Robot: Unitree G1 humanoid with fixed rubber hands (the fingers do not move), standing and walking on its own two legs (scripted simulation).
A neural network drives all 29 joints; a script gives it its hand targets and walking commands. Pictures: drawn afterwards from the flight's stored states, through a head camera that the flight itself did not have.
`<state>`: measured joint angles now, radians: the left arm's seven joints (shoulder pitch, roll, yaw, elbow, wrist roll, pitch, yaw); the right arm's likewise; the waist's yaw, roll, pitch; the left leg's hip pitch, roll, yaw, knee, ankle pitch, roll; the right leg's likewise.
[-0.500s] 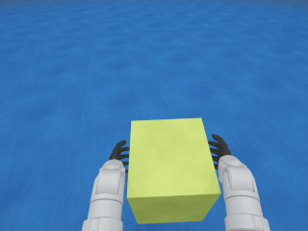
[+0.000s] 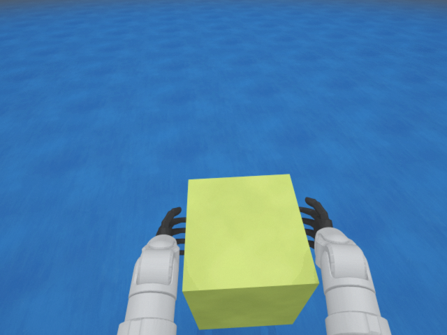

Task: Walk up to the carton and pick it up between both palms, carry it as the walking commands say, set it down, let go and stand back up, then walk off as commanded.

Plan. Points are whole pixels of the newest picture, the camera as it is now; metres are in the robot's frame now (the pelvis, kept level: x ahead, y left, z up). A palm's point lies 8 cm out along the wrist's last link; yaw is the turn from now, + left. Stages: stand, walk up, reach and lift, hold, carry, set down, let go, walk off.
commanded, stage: hold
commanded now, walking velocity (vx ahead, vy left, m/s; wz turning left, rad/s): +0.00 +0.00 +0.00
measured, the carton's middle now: (242, 254) +0.31 +0.00 -0.02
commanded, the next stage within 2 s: carry in 0.26 s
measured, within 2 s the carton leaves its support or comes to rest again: neither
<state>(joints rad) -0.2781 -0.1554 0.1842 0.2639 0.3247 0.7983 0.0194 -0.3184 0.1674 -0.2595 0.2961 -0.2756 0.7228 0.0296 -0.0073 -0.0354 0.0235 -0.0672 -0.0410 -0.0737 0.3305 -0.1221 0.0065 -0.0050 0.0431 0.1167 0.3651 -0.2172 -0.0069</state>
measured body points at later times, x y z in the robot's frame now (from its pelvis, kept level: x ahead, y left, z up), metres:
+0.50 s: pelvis -0.01 -0.01 -0.01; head -0.01 +0.00 +0.44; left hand +0.31 +0.13 +0.05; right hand +0.31 -0.16 +0.07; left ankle +0.05 +0.11 -0.75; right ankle -0.01 -0.12 -0.74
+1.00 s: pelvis -0.01 -0.08 -0.02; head -0.02 -0.08 +0.43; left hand +0.24 +0.08 +0.05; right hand +0.26 -0.22 +0.06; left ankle +0.00 +0.04 -0.75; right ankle -0.01 -0.14 -0.73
